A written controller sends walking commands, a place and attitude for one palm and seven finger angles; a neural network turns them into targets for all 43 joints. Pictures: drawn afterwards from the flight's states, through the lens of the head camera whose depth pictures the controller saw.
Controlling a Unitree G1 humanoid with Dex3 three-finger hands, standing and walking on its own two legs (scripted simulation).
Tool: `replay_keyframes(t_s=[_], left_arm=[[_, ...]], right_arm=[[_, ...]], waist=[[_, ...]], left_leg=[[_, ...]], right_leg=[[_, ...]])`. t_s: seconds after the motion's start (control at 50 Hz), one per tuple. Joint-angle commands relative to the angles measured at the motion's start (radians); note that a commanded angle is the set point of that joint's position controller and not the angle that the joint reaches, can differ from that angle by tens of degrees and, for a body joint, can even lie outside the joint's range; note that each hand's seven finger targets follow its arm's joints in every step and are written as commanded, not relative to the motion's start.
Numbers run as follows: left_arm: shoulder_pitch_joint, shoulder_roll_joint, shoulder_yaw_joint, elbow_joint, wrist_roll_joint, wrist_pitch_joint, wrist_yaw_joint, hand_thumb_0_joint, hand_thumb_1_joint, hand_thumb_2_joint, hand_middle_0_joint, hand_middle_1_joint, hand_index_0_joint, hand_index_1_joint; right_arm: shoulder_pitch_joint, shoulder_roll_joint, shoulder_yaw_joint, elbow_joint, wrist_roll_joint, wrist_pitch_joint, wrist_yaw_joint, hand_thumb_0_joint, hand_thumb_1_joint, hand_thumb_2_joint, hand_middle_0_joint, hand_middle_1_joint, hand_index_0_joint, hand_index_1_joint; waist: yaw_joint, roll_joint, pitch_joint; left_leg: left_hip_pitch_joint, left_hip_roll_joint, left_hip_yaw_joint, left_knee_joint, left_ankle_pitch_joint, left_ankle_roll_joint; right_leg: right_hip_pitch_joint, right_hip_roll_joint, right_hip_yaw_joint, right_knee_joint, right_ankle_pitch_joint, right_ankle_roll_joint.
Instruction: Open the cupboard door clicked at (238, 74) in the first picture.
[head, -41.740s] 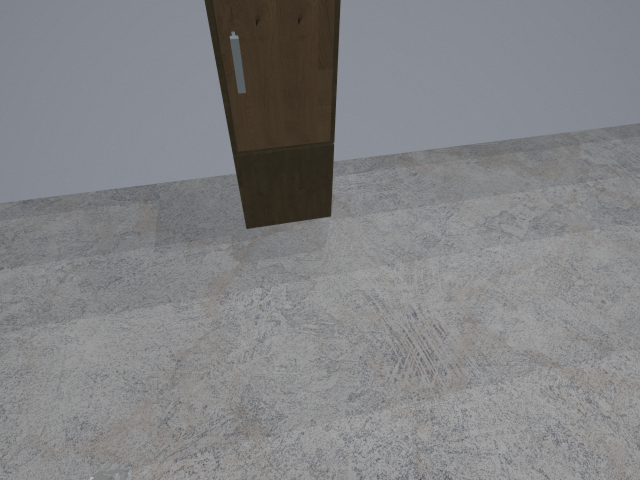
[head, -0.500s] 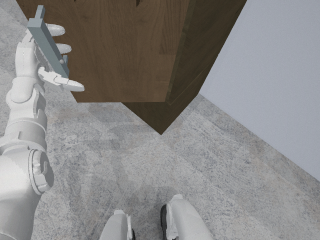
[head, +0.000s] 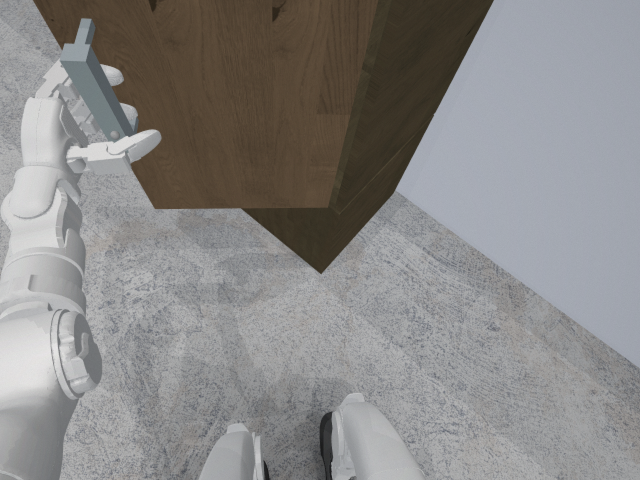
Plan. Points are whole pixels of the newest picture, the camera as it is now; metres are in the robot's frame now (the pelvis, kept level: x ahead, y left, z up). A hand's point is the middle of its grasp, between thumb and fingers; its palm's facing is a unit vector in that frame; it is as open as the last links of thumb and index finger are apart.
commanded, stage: close the thumb around the handle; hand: left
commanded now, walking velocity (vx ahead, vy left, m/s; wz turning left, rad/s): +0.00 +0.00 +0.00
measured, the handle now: (110, 96) +0.57 +0.21 +0.06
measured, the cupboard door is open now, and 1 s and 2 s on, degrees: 44 63 92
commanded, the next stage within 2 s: pull the door open along its arc in 0.30 s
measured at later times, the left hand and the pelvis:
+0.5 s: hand (122, 133) +0.51 +0.19 +0.06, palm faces -0.02 -1.00 -0.01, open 6.0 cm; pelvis +0.00 +0.01 +0.00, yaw +0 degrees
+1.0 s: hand (148, 208) +0.41 +0.15 +0.07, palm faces +0.16 -0.98 +0.08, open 6.4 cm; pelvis +0.03 +0.01 +0.02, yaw -1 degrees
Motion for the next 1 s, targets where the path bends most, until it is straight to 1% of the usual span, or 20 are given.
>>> replay_keyframes(t_s=[0.0, 0.08, 0.14, 0.18, 0.24, 0.26, 0.34, 0.38, 0.4, 0.46, 0.48, 0.5, 0.58, 0.62, 0.82, 0.84, 0.86, 0.9, 0.94, 0.98], left_arm=[[-0.470, 0.219, 0.010, -0.198, -0.021, -0.067, 0.000, 0.000, 0.676, 0.804, -0.384, -1.326, -0.384, -1.326], [-0.448, 0.234, 0.025, -0.210, -0.013, -0.078, 0.003, 0.000, 0.900, 0.900, -0.400, -1.350, -0.400, -1.350], [-0.448, 0.196, -0.002, -0.201, -0.016, -0.071, 0.004, 0.000, 0.900, 0.900, -0.400, -1.350, -0.400, -1.350], [-0.461, 0.221, 0.018, -0.187, -0.012, -0.062, 0.010, 0.000, 0.900, 0.900, -0.400, -1.350, -0.400, -1.350], [-0.443, 0.250, 0.050, -0.225, -0.014, -0.069, 0.021, 0.000, 0.900, 0.900, -0.400, -1.350, -0.400, -1.350], [-0.430, 0.221, 0.033, -0.212, -0.013, -0.066, 0.023, 0.000, 0.900, 0.900, -0.400, -1.350, -0.400, -1.350], [-0.463, 0.231, 0.029, -0.181, 0.003, -0.066, 0.038, 0.000, 0.900, 0.900, -0.400, -1.350, -0.400, -1.350], [-0.466, 0.251, 0.040, -0.159, 0.014, -0.062, 0.041, 0.000, 0.900, 0.900, -0.400, -1.350, -0.400, -1.350], [-0.437, 0.183, 0.000, -0.179, 0.003, -0.061, 0.036, 0.000, 0.900, 0.900, -0.400, -1.350, -0.400, -1.350], [-0.385, 0.206, 0.029, -0.228, -0.009, -0.072, 0.032, 0.000, 0.900, 0.900, -0.400, -1.350, -0.400, -1.350], [-0.361, 0.198, 0.023, -0.234, -0.009, -0.072, 0.029, 0.000, 0.900, 0.900, -0.400, -1.350, -0.400, -1.350], [-0.328, 0.183, 0.019, -0.239, -0.015, -0.070, 0.027, 0.000, 0.900, 0.900, -0.400, -1.350, -0.400, -1.350], [-0.181, 0.154, 0.009, -0.297, -0.033, -0.065, 0.021, 0.000, 0.900, 0.900, -0.400, -1.350, -0.400, -1.350], [-0.085, 0.128, 0.007, -0.331, -0.052, -0.053, 0.019, 0.000, 0.900, 0.900, -0.400, -1.350, -0.400, -1.350], [0.396, -0.072, -0.095, -0.690, -0.115, -0.033, 0.047, 0.000, 0.900, 0.900, -0.400, -1.350, -0.400, -1.350], [0.398, -0.096, 0.026, -0.798, -0.176, -0.038, 0.189, 0.000, 0.900, 0.900, -0.400, -1.350, -0.400, -1.350], [0.496, -0.213, -0.065, -0.785, -0.153, -0.029, 0.262, 0.000, 0.900, 0.900, -0.400, -1.350, -0.400, -1.350], [0.553, -0.277, -0.101, -0.847, -0.121, -0.030, 0.375, 0.000, 0.900, 0.900, -0.400, -1.350, -0.400, -1.350], [0.552, -0.307, -0.129, -0.927, -0.069, -0.041, 0.480, 0.000, 0.900, 0.900, -0.400, -1.350, -0.400, -1.350], [0.605, -0.392, -0.196, -0.953, -0.008, -0.036, 0.577, 0.000, 0.900, 0.900, -0.400, -1.350, -0.400, -1.350]], right_arm=[[0.175, -0.182, -0.064, -0.022, -0.004, -0.021, -0.018, 0.000, -0.900, -0.900, 0.200, 0.300, 0.200, 0.300], [0.178, -0.183, -0.065, -0.024, -0.008, -0.023, -0.015, 0.000, -0.900, -0.900, 0.200, 0.300, 0.200, 0.300], [0.176, -0.181, -0.064, -0.029, -0.008, -0.018, -0.013, 0.000, -0.900, -0.900, 0.200, 0.300, 0.200, 0.300], [0.177, -0.183, -0.066, -0.023, -0.007, -0.014, -0.014, 0.000, -0.900, -0.900, 0.200, 0.300, 0.200, 0.300], [0.177, -0.183, -0.065, -0.041, -0.009, -0.015, -0.015, 0.000, -0.900, -0.900, 0.200, 0.300, 0.200, 0.300], [0.175, -0.176, -0.066, -0.037, -0.007, -0.013, -0.011, 0.000, -0.900, -0.900, 0.200, 0.300, 0.200, 0.300], [0.171, -0.178, -0.059, -0.038, -0.009, -0.013, -0.012, 0.000, -0.900, -0.900, 0.200, 0.300, 0.200, 0.300], [0.174, -0.180, -0.060, -0.033, -0.010, -0.014, -0.014, 0.000, -0.900, -0.900, 0.200, 0.300, 0.200, 0.300], [0.174, -0.174, -0.061, -0.041, -0.010, -0.016, -0.010, 0.000, -0.900, -0.900, 0.200, 0.300, 0.200, 0.300], [0.174, -0.177, -0.067, -0.046, -0.010, -0.017, -0.006, 0.000, -0.900, -0.900, 0.200, 0.300, 0.200, 0.300], [0.170, -0.175, -0.067, -0.048, -0.008, -0.016, -0.003, 0.000, -0.900, -0.900, 0.200, 0.300, 0.200, 0.300], [0.169, -0.174, -0.069, -0.051, -0.007, -0.014, -0.001, 0.000, -0.900, -0.900, 0.200, 0.300, 0.200, 0.300], [0.148, -0.170, -0.074, -0.078, 0.005, -0.008, 0.005, 0.000, -0.900, -0.900, 0.200, 0.300, 0.200, 0.300], [0.136, -0.166, -0.078, -0.095, 0.011, -0.006, 0.008, 0.000, -0.900, -0.900, 0.200, 0.300, 0.200, 0.300], [0.049, -0.133, -0.099, -0.164, 0.034, -0.030, 0.027, 0.000, -0.900, -0.900, 0.200, 0.300, 0.200, 0.300], [0.007, -0.105, -0.101, -0.179, 0.029, -0.048, 0.029, 0.000, -0.900, -0.900, 0.200, 0.300, 0.200, 0.300], [0.003, -0.093, -0.097, -0.172, 0.021, -0.058, 0.040, 0.000, -0.900, -0.900, 0.200, 0.300, 0.200, 0.300], [-0.009, -0.093, -0.102, -0.162, 0.011, -0.068, 0.051, 0.000, -0.900, -0.900, 0.200, 0.300, 0.200, 0.300], [-0.026, -0.083, -0.104, -0.162, -0.004, -0.072, 0.054, 0.000, -0.900, -0.900, 0.200, 0.300, 0.200, 0.300], [-0.048, -0.064, -0.104, -0.162, -0.020, -0.072, 0.059, 0.000, -0.900, -0.900, 0.200, 0.300, 0.200, 0.300]], waist=[[-0.026, 0.124, -0.478], [-0.007, 0.152, -0.534], [-0.020, 0.131, -0.503], [-0.022, 0.120, -0.496], [0.002, 0.141, -0.540], [-0.001, 0.148, -0.543], [-0.014, 0.117, -0.462], [-0.019, 0.106, -0.469], [-0.017, 0.102, -0.491], [0.014, 0.128, -0.559], [0.023, 0.152, -0.559], [0.024, 0.113, -0.548], [0.057, 0.096, -0.526], [0.071, 0.057, -0.503], [0.144, 0.024, -0.456], [0.215, 0.071, -0.453], [0.194, 0.054, -0.423], [0.185, -0.008, -0.406], [0.190, 0.004, -0.416], [0.193, -0.004, -0.411]], left_leg=[[0.206, -0.008, -0.074, -0.139, 0.409, -0.019], [0.254, -0.005, -0.086, -0.131, 0.486, -0.031], [0.255, -0.002, -0.092, -0.129, 0.511, -0.033], [0.228, -0.003, -0.087, -0.125, 0.475, -0.029], [0.254, -0.006, -0.090, -0.129, 0.523, -0.034], [0.259, -0.005, -0.085, -0.125, 0.531, -0.037], [0.196, -0.007, -0.086, -0.134, 0.436, -0.027], [0.181, -0.009, -0.082, -0.130, 0.413, -0.024], [0.194, -0.011, -0.080, -0.135, 0.416, -0.024], [0.236, -0.008, -0.079, -0.136, 0.483, -0.033], [0.252, -0.008, -0.078, -0.138, 0.501, -0.039], [0.256, -0.005, -0.077, -0.140, 0.514, -0.038], [0.244, -0.006, -0.063, -0.167, 0.517, -0.035], [0.215, -0.010, -0.045, -0.183, 0.498, -0.028], [0.254, -0.006, -0.015, -0.240, 0.618, -0.036], [0.253, -0.009, -0.019, -0.249, 0.647, -0.058], [0.275, -0.005, -0.018, -0.251, 0.661, -0.072], [0.266, -0.001, -0.014, -0.243, 0.654, -0.077], [0.272, -0.004, -0.014, -0.236, 0.648, -0.079], [0.284, -0.002, -0.012, -0.234, 0.659, -0.082]], right_leg=[[0.336, 0.019, 0.054, -0.069, 0.246, 0.001], [0.331, 0.020, 0.045, -0.049, 0.275, -0.005], [0.310, 0.023, 0.036, -0.048, 0.276, -0.006], [0.312, 0.021, 0.042, -0.050, 0.267, -0.001], [0.336, 0.022, 0.040, -0.042, 0.292, -0.006], [0.328, 0.021, 0.042, -0.043, 0.296, -0.002], [0.312, 0.022, 0.041, -0.050, 0.237, -0.004], [0.318, 0.019, 0.047, -0.052, 0.229, 0.000], [0.329, 0.020, 0.045, -0.054, 0.235, 0.001], [0.362, 0.019, 0.044, -0.045, 0.282, -0.004], [0.359, 0.021, 0.041, -0.044, 0.284, -0.006], [0.366, 0.023, 0.039, -0.048, 0.294, -0.005], [0.416, 0.025, 0.039, -0.062, 0.312, -0.007], [0.465, 0.025, 0.045, -0.078, 0.333, -0.005], [0.571, 0.013, 0.041, -0.097, 0.438, -0.005], [0.560, 0.017, 0.023, -0.096, 0.427, -0.011], [0.532, 0.018, 0.012, -0.096, 0.407, -0.007], [0.532, 0.012, 0.010, -0.090, 0.419, -0.007], [0.546, 0.007, 0.013, -0.080, 0.426, -0.015], [0.547, 0.000, 0.016, -0.076, 0.434, -0.016]])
